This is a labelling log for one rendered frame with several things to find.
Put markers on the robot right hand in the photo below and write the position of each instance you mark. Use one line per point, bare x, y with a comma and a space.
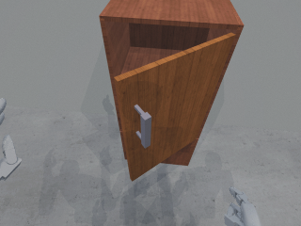
245, 215

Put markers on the cupboard door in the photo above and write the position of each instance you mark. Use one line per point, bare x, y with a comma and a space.
176, 91

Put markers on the robot left hand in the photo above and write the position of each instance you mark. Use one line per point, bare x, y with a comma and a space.
10, 162

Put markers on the handle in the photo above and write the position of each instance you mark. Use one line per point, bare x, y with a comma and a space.
145, 127

